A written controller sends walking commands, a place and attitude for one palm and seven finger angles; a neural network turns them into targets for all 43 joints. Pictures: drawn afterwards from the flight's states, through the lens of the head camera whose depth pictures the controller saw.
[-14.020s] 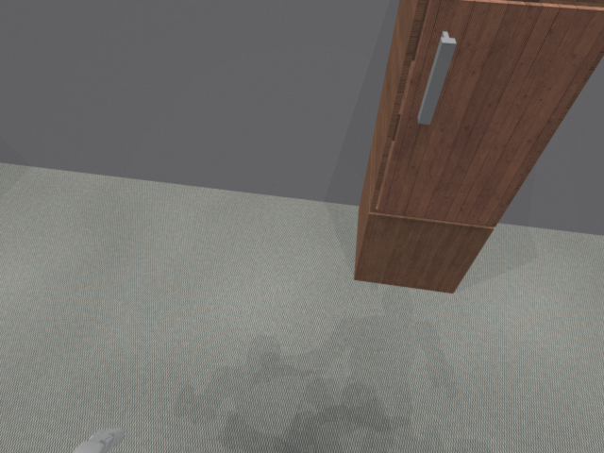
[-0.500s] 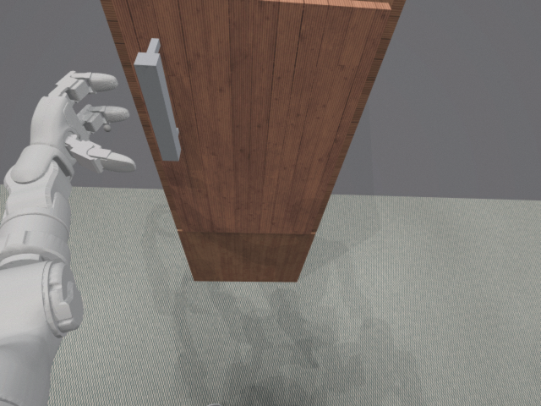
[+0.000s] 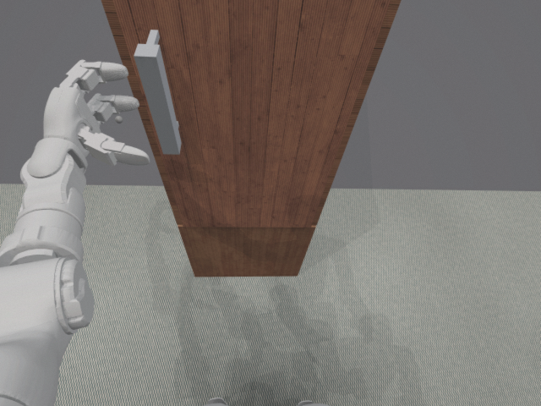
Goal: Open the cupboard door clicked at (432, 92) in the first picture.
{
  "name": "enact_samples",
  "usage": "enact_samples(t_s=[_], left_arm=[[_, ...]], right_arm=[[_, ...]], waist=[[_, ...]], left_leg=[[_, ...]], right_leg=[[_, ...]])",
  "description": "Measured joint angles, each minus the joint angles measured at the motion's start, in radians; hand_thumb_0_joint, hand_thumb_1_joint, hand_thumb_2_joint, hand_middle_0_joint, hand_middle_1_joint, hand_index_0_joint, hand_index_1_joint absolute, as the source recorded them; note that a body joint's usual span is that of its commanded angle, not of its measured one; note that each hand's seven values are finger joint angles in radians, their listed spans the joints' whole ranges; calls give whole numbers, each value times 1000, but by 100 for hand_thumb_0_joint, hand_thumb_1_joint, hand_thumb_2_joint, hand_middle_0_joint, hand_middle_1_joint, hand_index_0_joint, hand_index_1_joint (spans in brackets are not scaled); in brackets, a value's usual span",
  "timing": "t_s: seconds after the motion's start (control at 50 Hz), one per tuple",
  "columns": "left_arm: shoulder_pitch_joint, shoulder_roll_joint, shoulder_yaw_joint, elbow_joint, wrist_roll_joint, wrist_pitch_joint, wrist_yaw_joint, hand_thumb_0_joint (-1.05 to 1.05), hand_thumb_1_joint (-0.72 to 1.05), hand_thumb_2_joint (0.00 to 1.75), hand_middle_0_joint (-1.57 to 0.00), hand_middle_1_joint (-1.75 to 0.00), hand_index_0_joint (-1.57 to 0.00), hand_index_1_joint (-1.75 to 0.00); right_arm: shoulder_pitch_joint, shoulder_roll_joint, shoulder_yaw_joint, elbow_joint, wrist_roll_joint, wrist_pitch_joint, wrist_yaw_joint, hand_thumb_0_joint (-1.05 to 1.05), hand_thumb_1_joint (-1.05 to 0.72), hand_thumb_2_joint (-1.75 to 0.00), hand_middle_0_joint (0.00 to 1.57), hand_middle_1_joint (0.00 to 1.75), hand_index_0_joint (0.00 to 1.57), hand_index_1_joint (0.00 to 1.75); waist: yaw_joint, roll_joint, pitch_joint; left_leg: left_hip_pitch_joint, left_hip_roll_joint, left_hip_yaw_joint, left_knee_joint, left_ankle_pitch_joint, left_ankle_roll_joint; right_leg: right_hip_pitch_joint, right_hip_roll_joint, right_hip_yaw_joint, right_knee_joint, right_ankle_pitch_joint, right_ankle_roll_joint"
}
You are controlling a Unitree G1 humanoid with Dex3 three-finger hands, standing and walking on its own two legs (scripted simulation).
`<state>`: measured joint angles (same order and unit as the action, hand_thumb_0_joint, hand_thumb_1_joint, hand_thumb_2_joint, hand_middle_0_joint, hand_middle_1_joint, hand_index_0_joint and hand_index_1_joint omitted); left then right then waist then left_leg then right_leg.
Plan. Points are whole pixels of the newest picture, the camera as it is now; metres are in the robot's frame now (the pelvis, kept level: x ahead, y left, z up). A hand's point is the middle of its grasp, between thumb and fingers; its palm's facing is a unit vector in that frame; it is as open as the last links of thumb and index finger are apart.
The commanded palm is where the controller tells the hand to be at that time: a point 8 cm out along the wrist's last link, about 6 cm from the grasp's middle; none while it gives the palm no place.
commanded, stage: slide the fingers in behind the handle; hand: left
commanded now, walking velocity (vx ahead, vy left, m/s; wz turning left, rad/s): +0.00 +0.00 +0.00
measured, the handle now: (163, 97) +0.54 +0.13 +0.13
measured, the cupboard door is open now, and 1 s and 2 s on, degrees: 0 0 0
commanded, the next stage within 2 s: close the thumb around the handle in 1.42 s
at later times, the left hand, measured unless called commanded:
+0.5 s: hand (150, 123) +0.49 +0.15 +0.13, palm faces -0.04 -1.00 +0.01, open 14.0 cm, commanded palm +0.46 +0.20 +0.13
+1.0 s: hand (173, 123) +0.48 +0.12 +0.13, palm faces -0.03 -1.00 +0.01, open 14.0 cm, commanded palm +0.46 +0.16 +0.13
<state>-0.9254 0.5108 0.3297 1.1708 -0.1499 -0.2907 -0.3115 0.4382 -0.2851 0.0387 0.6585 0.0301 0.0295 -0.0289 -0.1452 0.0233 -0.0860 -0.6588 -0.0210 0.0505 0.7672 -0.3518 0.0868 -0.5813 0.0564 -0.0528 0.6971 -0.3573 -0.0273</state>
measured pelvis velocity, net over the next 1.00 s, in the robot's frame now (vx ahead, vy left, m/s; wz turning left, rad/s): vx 0.00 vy -0.03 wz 0.01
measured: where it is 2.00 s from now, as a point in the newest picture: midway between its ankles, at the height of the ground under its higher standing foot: outside the picture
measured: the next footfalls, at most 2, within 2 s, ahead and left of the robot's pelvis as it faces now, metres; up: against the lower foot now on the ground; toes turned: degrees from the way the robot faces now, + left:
none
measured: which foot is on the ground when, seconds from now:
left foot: down 0.00-1.00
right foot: down 0.00-1.00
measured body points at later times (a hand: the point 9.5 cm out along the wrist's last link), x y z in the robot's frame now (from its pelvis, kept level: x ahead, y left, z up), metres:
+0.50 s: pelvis +0.00 -0.01 +0.00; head +0.06 +0.00 +0.44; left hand +0.48 +0.20 +0.13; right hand +0.02 -0.28 -0.11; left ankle +0.01 +0.06 -0.71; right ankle -0.02 -0.11 -0.71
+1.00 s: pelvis +0.00 -0.03 +0.00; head +0.06 -0.02 +0.45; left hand +0.48 +0.17 +0.13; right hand +0.02 -0.29 -0.11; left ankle +0.01 +0.06 -0.71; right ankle -0.02 -0.11 -0.71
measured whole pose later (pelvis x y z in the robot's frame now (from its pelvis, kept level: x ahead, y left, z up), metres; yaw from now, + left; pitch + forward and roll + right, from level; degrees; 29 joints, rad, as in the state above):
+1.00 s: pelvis +0.00 -0.03 +0.00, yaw +0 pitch +12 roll -1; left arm -0.91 0.38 0.27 1.14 -0.14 -0.28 -0.17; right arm 0.41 -0.28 0.03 0.66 0.03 0.00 -0.01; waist -0.13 0.03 -0.08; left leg -0.62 -0.01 0.04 0.75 -0.34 0.05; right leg -0.55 0.07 -0.06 0.70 -0.36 -0.06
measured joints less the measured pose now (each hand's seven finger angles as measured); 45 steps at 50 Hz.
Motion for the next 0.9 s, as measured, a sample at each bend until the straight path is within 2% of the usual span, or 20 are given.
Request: enact_samples(t_s=[0.12,0.26,0.38,0.5,0.64,0.82,0.9], left_arm=[[-4,-25,-12,9,10,36,22,-1,-50,30,-29,-120,-30,-120],[10,-63,-6,-20,17,8,71,-1,-50,30,-30,-120,-30,-120],[13,-75,-28,-26,29,7,88,-1,-50,30,-30,-120,-30,-120],[9,-98,-50,-23,14,19,97,-1,-50,30,-30,-120,-30,-120],[18,-132,-60,-42,18,5,121,-1,-50,30,-30,-120,-30,-120],[22,-121,-50,-33,30,9,142,-1,-50,30,-30,-120,-30,-120],[19,-128,-60,-39,18,-4,139,-1,-50,30,-30,-120,-30,-120]], right_arm=[[5,0,-3,-6,-2,-1,2,1,-90,-90,20,30,21,30],[-11,5,-5,-11,-7,-14,12,1,-90,-90,20,30,21,30],[-18,9,-7,-14,-5,-18,16,0,-90,-90,20,30,21,30],[-28,9,-7,-11,-2,-21,17,0,-90,-90,20,30,21,30],[-33,9,-10,-12,-3,-26,22,1,-90,-90,20,30,21,30],[-36,10,-7,-21,2,-28,17,1,-90,-90,20,30,21,30],[-33,8,-10,-10,3,-31,17,1,-90,-90,20,30,21,30]], waist=[[-5,1,-6],[0,0,1],[5,2,-6],[13,6,-2],[18,4,-3],[9,-1,8],[13,1,10]], left_leg=[[2,-1,1,0,0,0],[6,1,8,1,0,-1],[10,2,3,3,-1,-7],[20,2,-2,0,1,-12],[29,4,-3,-5,4,-19],[37,11,-5,-12,9,-29],[38,12,-9,-15,11,-33]], right_leg=[[0,-1,1,3,-1,0],[-2,0,7,13,-3,-2],[3,2,3,15,-7,-7],[13,2,-1,15,-8,-12],[17,4,-2,19,-10,-20],[23,12,-4,15,-6,-31],[24,13,-7,11,-4,-34]])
